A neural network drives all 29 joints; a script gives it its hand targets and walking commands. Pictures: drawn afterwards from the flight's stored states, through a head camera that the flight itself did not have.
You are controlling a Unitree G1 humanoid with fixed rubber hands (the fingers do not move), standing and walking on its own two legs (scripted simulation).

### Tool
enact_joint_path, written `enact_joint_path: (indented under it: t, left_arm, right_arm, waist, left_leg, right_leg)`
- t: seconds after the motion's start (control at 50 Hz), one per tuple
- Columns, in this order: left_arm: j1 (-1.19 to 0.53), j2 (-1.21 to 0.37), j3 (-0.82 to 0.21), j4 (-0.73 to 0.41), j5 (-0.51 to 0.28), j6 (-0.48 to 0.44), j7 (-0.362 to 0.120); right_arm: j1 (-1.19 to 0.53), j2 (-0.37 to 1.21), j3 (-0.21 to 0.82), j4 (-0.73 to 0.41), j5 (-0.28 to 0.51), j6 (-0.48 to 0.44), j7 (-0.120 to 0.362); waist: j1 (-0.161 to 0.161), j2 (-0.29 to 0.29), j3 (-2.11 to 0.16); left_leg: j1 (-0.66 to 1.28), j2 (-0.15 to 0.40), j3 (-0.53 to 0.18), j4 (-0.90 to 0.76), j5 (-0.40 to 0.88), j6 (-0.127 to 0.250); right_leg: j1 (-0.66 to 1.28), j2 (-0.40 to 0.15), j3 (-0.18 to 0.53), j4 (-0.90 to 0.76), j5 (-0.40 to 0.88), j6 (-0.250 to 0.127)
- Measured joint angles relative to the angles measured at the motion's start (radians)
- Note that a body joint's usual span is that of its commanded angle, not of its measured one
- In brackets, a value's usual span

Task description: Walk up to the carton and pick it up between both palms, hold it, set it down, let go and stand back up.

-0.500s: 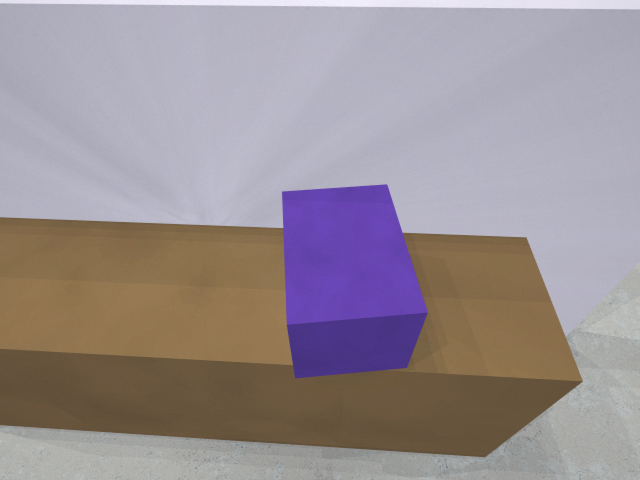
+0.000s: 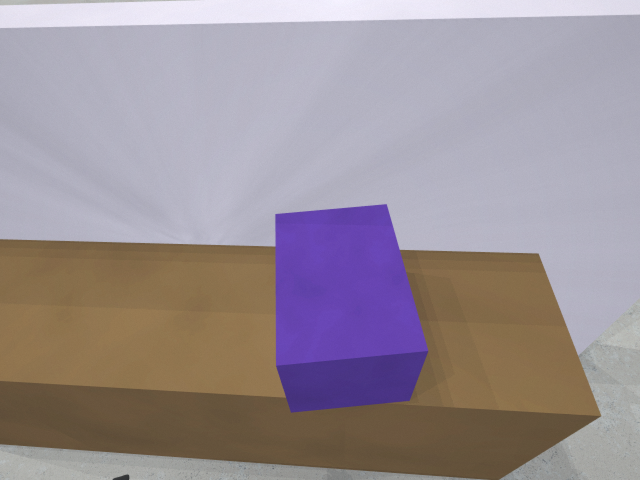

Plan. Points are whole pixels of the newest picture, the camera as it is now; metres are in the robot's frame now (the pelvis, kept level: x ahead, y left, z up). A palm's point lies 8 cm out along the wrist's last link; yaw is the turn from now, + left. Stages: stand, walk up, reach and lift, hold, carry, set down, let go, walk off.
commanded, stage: walk up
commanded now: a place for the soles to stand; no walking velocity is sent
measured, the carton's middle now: (340, 304) +0.43 +0.02 -0.11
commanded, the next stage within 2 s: reach and lift in 1.82 s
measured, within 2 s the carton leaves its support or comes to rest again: neither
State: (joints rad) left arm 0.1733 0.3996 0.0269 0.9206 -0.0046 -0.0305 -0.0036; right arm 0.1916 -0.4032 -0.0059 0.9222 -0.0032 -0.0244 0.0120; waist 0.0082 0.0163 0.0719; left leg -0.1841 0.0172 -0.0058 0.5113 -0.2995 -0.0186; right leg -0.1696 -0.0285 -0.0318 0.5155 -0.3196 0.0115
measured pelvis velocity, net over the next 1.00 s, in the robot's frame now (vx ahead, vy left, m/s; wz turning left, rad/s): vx -0.04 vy -0.01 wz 0.00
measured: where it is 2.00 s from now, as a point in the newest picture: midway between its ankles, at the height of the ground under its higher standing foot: outside the picture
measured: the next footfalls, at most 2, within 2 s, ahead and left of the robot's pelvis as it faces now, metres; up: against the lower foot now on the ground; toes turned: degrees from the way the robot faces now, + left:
none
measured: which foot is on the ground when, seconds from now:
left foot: down 0.00-1.00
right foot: down 0.00-1.00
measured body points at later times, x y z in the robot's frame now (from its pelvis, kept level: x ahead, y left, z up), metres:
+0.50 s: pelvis +0.00 +0.00 +0.01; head +0.01 +0.00 +0.46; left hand +0.09 +0.33 -0.10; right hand +0.10 -0.32 -0.11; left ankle -0.02 +0.13 -0.74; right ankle -0.03 -0.12 -0.74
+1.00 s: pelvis -0.04 -0.01 +0.01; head -0.03 +0.00 +0.46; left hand +0.03 +0.30 -0.12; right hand +0.06 -0.31 -0.11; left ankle -0.02 +0.13 -0.74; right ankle -0.03 -0.13 -0.74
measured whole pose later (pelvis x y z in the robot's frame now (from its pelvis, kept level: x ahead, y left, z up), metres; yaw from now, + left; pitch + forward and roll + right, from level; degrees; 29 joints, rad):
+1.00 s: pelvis -0.04 -0.01 +0.01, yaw +0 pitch -3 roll +0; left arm 0.11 0.37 0.03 1.10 0.01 0.00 -0.02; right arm 0.10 -0.38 0.00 1.07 -0.01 -0.02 0.00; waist 0.01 0.00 0.08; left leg -0.14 0.03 -0.01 0.32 -0.14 -0.03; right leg -0.13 -0.02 -0.04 0.33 -0.16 0.00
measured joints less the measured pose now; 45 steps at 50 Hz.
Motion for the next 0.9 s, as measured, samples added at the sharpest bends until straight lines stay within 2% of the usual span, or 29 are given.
enact_joint_path:
  t: [0.1,0.56,0.9]
  left_arm:
    - [-0.035,0.003,-0.003,0.012,0.002,-0.007,0.003]
    - [-0.04,0.002,-0.015,0.107,0.01,0.009,-0.004]
    - [-0.085,-0.028,-0.005,0.163,0.011,0.036,-0.019]
  right_arm:
    - [-0.038,-0.008,0.002,0.005,0.001,0.001,-0.007]
    - [-0.06,-0.009,-0.006,0.083,-0.007,0.016,-0.006]
    - [-0.113,0.024,0.009,0.133,-0.009,0.005,-0.018]
  waist:
    - [-0.006,-0.004,0.011]
    - [0.006,-0.007,-0.015]
    - [0.006,-0.018,0.009]
  left_leg:
    - [0.004,-0.003,0.004,-0.007,-0.002,0.002]
    - [0.062,-0.003,0.015,-0.094,0.052,0.007]
    - [0.043,0.009,0.004,-0.183,0.155,-0.006]
  right_leg:
    - [0.002,-0.004,0.001,-0.003,0.0,0.0]
    - [0.057,-0.006,0.005,-0.092,0.057,0.007]
    - [0.039,0.007,-0.005,-0.177,0.154,-0.004]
